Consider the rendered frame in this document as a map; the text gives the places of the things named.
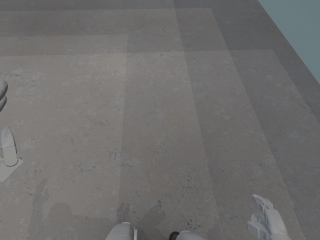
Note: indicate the right robot shin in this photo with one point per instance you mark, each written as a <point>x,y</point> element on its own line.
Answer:
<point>186,231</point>

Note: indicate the right robot hand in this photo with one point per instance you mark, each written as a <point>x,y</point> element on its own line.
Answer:
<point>271,223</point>

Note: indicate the robot left thigh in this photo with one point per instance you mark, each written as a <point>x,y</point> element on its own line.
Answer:
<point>123,231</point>

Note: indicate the left robot hand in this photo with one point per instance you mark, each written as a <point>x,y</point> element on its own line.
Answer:
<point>10,162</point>

